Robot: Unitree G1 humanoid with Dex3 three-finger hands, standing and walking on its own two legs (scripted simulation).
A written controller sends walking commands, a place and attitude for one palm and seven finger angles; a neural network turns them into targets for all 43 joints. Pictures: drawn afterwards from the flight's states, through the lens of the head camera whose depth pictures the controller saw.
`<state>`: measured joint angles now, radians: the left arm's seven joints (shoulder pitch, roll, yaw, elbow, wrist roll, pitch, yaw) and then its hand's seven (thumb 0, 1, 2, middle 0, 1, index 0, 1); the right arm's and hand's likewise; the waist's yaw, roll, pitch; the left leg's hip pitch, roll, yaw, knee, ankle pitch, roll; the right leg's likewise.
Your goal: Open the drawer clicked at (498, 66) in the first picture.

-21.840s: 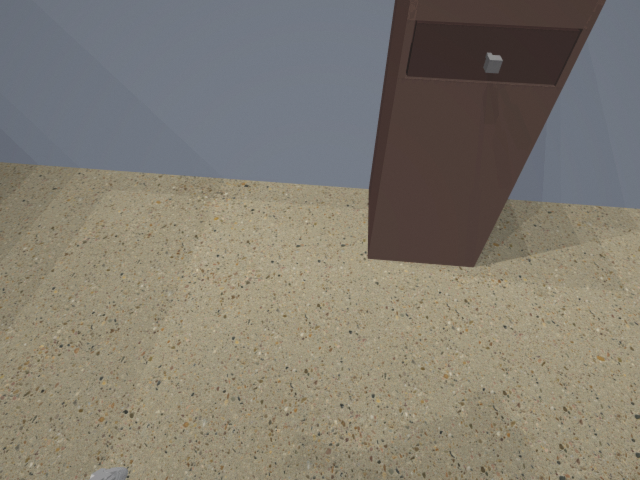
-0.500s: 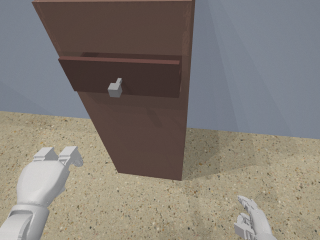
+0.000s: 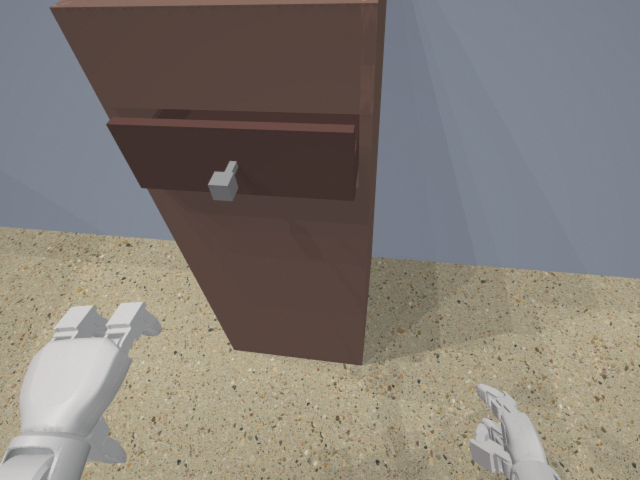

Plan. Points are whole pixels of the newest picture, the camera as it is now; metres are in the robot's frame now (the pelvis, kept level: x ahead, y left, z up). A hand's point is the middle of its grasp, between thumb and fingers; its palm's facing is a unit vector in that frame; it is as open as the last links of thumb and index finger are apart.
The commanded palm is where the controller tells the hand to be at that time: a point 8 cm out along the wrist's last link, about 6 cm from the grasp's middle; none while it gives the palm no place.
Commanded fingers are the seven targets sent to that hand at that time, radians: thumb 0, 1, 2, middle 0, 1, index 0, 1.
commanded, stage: lift the hand off the handle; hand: left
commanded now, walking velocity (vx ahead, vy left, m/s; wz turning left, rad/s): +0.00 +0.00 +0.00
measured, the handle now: (227, 178) +0.50 +0.23 +0.09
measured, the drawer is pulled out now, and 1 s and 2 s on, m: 0.04 0.04 0.04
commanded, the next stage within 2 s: draw the hand back to the body in 1.58 s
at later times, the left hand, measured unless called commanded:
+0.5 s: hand (114, 359) +0.20 +0.25 +0.10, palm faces +0.09 -0.04 -0.99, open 13.8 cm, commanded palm +0.16 +0.25 +0.16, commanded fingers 0.00 -0.50 0.30 -0.30 -1.20 -0.30 -1.20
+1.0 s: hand (70, 333) +0.19 +0.26 +0.17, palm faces +0.13 -0.02 -0.99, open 13.8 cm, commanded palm +0.16 +0.26 +0.23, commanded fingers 0.00 -0.50 0.30 -0.30 -1.20 -0.30 -1.20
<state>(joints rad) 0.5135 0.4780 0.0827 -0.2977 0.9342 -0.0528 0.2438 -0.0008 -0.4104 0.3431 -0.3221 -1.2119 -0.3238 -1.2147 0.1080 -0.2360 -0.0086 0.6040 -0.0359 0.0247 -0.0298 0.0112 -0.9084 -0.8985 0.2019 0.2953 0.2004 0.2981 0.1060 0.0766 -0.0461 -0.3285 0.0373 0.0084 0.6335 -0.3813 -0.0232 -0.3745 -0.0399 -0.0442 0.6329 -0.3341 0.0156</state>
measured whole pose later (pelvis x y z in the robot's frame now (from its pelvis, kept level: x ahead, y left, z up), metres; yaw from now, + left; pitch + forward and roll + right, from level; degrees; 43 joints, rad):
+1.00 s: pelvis -0.01 +0.00 +0.01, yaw +1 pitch -2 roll +0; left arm 0.29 0.60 0.11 -0.41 0.80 0.05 -0.03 0.00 -0.49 0.31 -0.32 -1.20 -0.32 -1.21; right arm 0.08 -0.25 0.04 0.61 0.00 0.04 -0.03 0.01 -0.91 -0.90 0.20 0.30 0.20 0.30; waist 0.12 0.11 -0.01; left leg -0.14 0.03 -0.01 0.46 -0.28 -0.02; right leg -0.18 -0.04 -0.07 0.46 -0.25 0.02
